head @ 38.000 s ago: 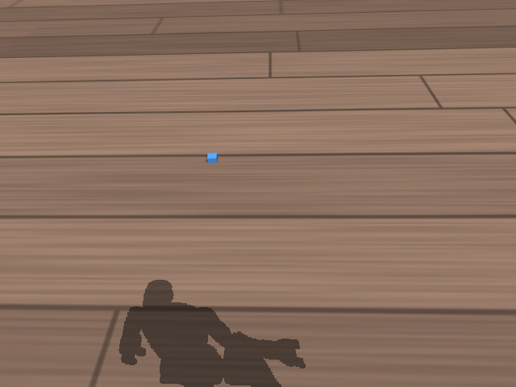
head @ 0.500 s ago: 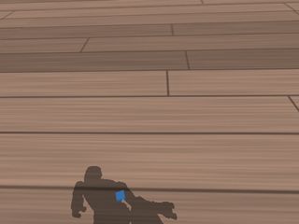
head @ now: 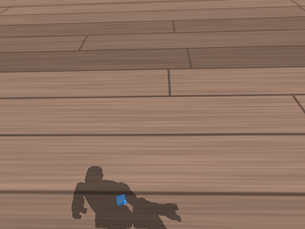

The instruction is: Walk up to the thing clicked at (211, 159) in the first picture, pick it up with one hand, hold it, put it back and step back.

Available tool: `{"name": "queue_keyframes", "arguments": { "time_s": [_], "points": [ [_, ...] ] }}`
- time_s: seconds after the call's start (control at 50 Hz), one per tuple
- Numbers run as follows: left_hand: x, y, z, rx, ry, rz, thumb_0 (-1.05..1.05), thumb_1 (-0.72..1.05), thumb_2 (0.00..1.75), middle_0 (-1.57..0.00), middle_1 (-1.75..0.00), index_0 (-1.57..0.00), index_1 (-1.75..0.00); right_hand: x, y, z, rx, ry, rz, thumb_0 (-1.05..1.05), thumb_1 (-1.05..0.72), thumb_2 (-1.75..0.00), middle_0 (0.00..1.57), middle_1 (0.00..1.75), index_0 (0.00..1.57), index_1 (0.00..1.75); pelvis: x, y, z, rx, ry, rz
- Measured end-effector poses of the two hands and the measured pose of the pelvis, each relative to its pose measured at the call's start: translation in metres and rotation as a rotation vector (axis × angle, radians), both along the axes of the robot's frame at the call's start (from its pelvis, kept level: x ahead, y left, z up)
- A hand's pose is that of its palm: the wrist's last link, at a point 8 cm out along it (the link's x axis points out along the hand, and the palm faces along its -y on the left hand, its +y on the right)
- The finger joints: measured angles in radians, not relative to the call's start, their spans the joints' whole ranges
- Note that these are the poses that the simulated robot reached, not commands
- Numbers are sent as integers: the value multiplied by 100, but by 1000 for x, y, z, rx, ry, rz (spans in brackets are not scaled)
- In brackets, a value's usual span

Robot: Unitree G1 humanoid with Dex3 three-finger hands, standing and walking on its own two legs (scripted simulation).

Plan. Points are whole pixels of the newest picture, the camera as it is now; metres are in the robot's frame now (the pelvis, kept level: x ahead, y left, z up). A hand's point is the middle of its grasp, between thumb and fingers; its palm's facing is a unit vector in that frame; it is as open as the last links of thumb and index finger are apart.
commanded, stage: stand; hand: left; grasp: from above
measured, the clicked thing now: (121, 200) +0.41 +0.27 -0.76
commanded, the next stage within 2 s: step back in 0.44 s
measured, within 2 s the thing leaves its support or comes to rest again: neither
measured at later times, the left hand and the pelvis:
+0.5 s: hand out of the picture +0.08 +0.25 -0.16, palm faces +0.01 -0.94 -0.34, open 7.4 cm; pelvis +0.00 +0.00 +0.00, yaw +0 degrees
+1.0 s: hand out of the picture +0.04 +0.31 -0.18, palm faces -0.10 -0.93 -0.35, open 7.3 cm; pelvis -0.09 +0.06 -0.02, yaw -3 degrees
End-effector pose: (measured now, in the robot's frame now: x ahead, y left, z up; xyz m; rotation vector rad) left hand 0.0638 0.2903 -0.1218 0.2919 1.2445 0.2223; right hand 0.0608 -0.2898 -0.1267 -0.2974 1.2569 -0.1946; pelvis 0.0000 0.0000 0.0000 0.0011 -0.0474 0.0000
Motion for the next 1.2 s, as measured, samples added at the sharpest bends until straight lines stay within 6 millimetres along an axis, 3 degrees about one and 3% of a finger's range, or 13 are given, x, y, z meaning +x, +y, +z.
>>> {"name": "queue_keyframes", "arguments": {
  "time_s": [0.22, 0.46, 0.6, 0.7, 0.76, 0.82, 1.04, 1.2],
  "points": [
    [14, -1, 3, 0, -37, -14, 0, 91, 90, -21, -30, -20, -30, 8, -3, 3, -5, -26, 1, 0, -90, -89, 20, 30, 20, 30, 1, -1, 0, 0, -1, -3],
    [8, 1, 2, 4, -12, -10, 0, 90, 90, -21, -30, -20, -30, 2, -4, 1, 2, -4, -9, 0, -90, -89, 20, 30, 20, 30, 2, -2, 0, 1, 8, -6],
    [6, 20, -2, 36, -28, -22, 0, 90, 90, -21, -30, -21, -30, 0, -14, 0, -33, -23, -22, 0, -90, -89, 20, 30, 20, 30, -23, 5, -10, -4, 14, -7],
    [11, 44, -11, 53, -60, -73, 0, 90, 90, -21, -31, -21, -30, -17, -10, 5, -86, -31, -23, 0, -90, -89, 20, 30, 20, 30, -41, 25, -19, 1, 27, -10],
    [19, 59, -24, 44, -99, -80, 0, 90, 90, -21, -30, -21, -30, -36, -1, 5, -129, -18, -7, 0, -90, -89, 20, 30, 20, 30, -52, 39, -30, -6, 29, -8],
    [19, 64, -27, 40, -110, -81, 0, 91, 90, -21, -30, -20, -30, -59, 12, 10, -131, 17, -4, 0, -90, -89, 20, 30, 20, 29, -64, 45, -26, -13, 16, -11],
    [-33, 63, -22, 21, -46, -137, 0, 91, 90, -21, -30, -20, -30, -102, 34, 14, -116, -54, -42, 0, -90, -89, 20, 30, 21, 30, -101, 56, -18, -26, 12, -67],
    [-74, 53, -15, 60, -71, -163, 0, 91, 90, -21, -30, -20, -30, -138, 16, -5, -79, -112, -44, 0, -90, -89, 20, 30, 21, 30, -145, 39, -30, -7, -2, -115]
  ]
}}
